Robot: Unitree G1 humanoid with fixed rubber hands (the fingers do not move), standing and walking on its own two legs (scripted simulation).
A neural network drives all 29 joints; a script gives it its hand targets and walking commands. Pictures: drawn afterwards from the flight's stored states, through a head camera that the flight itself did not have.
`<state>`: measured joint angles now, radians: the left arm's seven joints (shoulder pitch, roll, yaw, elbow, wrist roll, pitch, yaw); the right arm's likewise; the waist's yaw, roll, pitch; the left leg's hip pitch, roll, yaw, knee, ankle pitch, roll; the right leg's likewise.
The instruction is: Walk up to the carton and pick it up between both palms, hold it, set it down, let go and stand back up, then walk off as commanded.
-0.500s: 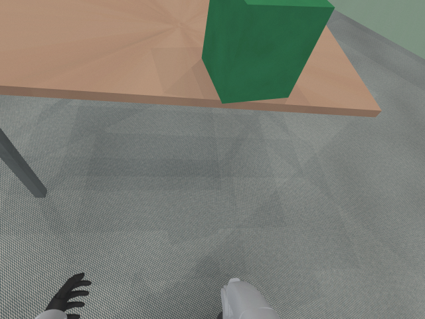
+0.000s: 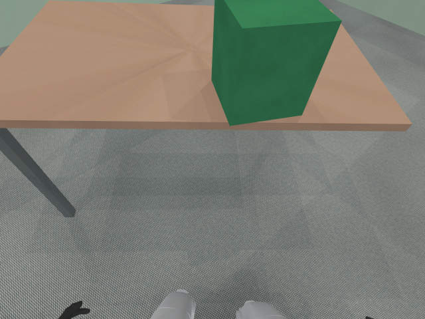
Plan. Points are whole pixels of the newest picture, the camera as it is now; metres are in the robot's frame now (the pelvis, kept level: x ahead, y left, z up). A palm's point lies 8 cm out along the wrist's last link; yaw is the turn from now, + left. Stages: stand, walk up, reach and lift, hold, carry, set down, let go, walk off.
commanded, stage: stand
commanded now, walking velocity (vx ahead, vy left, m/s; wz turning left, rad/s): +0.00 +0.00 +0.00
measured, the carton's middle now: (262, 56) +0.74 -0.08 +0.09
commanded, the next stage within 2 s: none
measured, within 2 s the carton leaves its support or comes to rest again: neither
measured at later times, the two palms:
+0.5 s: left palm out of the picture +0.10 +0.32 -0.08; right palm out of the picture +0.09 -0.29 -0.09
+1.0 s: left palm out of the picture +0.04 +0.33 -0.09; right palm out of the picture +0.07 -0.27 -0.08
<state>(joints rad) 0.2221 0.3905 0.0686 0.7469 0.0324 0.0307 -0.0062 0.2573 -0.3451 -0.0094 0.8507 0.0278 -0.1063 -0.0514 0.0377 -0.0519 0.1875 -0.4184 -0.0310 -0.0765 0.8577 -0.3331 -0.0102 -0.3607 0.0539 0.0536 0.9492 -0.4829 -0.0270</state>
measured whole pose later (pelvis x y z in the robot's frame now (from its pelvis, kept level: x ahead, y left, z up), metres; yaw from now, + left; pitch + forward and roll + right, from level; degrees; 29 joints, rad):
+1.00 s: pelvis -0.02 +0.01 +0.02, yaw +1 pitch -3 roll -1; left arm 0.16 0.38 0.07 0.96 0.02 -0.01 -0.02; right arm 0.23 -0.34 0.01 0.85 0.03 -0.04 -0.02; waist 0.04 -0.01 0.08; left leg -0.40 -0.02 -0.08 0.69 -0.24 -0.01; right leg -0.33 0.02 0.05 0.71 -0.34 -0.02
